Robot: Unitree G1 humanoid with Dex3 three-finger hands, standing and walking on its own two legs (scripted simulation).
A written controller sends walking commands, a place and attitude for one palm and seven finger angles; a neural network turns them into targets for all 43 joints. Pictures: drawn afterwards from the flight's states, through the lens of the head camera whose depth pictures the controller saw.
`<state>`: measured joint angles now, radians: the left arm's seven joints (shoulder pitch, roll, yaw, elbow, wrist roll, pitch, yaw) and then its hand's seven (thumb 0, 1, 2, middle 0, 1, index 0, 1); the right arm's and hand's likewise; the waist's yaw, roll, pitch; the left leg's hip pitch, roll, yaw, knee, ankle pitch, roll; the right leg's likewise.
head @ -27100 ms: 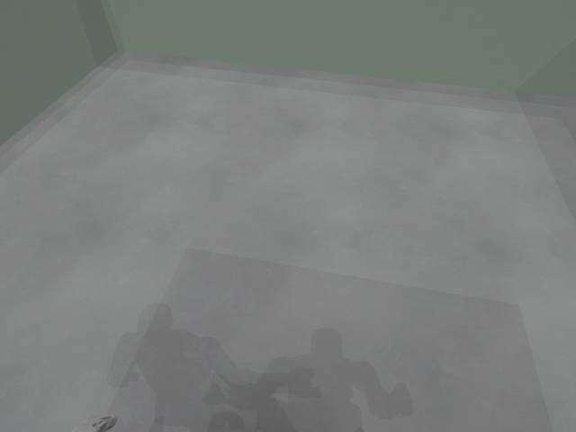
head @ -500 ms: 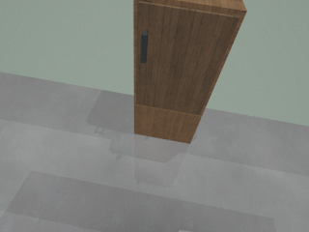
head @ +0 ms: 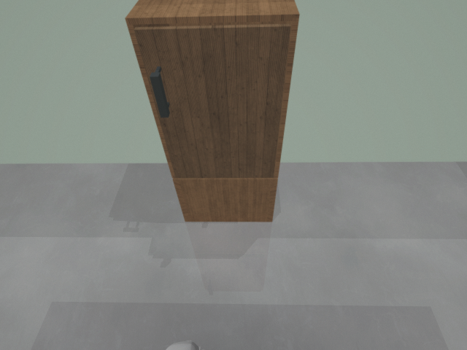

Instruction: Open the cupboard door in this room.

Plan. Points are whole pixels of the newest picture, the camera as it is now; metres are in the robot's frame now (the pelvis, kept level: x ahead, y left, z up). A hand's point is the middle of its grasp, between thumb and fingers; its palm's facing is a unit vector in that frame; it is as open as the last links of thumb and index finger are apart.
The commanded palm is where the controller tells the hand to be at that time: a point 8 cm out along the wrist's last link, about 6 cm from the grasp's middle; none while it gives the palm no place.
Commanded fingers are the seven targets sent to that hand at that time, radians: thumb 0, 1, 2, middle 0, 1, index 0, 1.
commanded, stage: take the last steps up to it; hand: left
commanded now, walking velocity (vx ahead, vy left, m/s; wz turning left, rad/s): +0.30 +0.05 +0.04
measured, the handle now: (161, 92) +0.79 +0.25 +0.02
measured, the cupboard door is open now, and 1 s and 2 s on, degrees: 0 0 0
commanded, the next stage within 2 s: come to a stop and stand still in 0.48 s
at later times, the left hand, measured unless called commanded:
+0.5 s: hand (122, 348) +0.17 +0.25 -0.19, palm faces +0.07 -0.99 -0.15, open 7.3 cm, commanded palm none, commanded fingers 0.00 0.90 0.90 -0.20 -0.30 -0.20 -0.30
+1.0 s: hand (143, 276) +0.31 +0.24 -0.18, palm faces +0.05 -0.97 -0.23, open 7.2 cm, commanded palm none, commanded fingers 0.00 0.90 0.90 -0.20 -0.30 -0.20 -0.30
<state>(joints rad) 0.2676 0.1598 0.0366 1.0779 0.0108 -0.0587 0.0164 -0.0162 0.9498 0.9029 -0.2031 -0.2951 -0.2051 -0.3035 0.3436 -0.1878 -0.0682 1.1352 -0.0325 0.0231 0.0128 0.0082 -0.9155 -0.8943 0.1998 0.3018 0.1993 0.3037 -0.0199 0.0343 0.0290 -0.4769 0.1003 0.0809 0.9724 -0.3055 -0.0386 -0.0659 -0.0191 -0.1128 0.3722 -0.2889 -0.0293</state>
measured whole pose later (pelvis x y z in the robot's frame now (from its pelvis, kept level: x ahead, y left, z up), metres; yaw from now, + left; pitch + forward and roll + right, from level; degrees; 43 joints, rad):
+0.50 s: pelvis +0.17 +0.07 -0.01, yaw +0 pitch -1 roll +0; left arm 0.26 0.17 0.04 1.10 0.02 -0.02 0.01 0.00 0.91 0.90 -0.20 -0.29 -0.20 -0.30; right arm 0.18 -0.15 -0.05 1.03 -0.01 -0.08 -0.03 -0.02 -0.95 -0.89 0.20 0.30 0.20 0.30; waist 0.03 -0.05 0.07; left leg -0.21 0.01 0.19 0.44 -0.22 0.07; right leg -0.50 -0.10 -0.05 1.14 -0.33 0.01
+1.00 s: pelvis +0.23 +0.05 -0.01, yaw +2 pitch +0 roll +1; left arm 0.10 0.16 0.04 0.99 0.03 0.01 0.04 -0.01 0.92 0.90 -0.20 -0.30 -0.21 -0.30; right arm 0.19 -0.17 -0.06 1.05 -0.01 0.06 -0.01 0.00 -0.91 -0.89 0.20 0.30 0.20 0.30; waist 0.00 0.00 0.13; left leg -0.37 0.01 0.02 0.96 -0.51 -0.04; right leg -0.36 -0.08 -0.10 0.52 -0.15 -0.01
